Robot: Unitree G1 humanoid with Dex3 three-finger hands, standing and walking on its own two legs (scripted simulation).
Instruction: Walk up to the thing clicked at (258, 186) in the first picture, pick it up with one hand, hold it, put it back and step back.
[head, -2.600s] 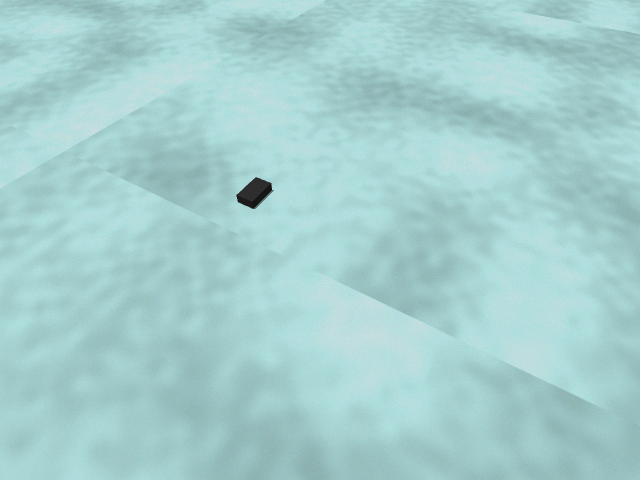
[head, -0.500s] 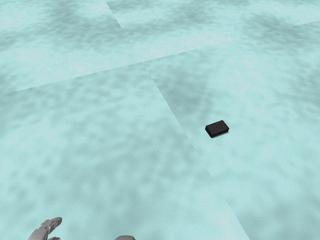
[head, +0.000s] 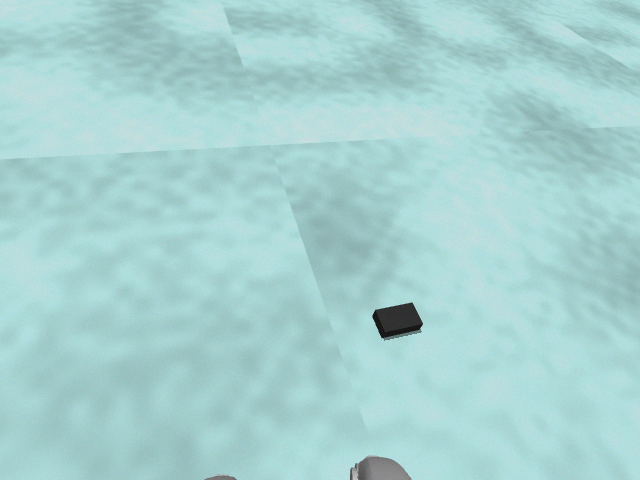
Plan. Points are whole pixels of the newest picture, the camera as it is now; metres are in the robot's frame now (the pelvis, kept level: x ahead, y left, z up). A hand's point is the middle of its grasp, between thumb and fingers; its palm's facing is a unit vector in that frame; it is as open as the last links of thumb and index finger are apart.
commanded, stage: walk up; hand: left
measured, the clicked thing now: (397, 319) +0.77 -0.38 -0.73
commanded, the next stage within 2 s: none
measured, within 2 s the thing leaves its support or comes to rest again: neither
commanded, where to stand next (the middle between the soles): +0.44 -0.67 m, yaw +18 degrees
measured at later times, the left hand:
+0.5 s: hand out of the picture +0.08 +0.06 -0.13, palm faces +0.18 -0.91 -0.38, open 7.4 cm
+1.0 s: hand (380, 418) +0.25 -0.11 -0.15, palm faces +0.15 -0.90 -0.41, open 7.4 cm
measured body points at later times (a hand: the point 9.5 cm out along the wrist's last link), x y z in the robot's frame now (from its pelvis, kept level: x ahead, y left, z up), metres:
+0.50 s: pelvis +0.12 -0.23 +0.01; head +0.15 -0.21 +0.46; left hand +0.07 +0.10 -0.10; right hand +0.27 -0.54 -0.09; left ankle +0.20 -0.12 -0.67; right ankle +0.11 -0.29 -0.71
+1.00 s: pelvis +0.21 -0.43 -0.03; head +0.22 -0.41 +0.42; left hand +0.24 -0.06 -0.12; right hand +0.32 -0.81 -0.09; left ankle +0.23 -0.18 -0.70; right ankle +0.27 -0.60 -0.72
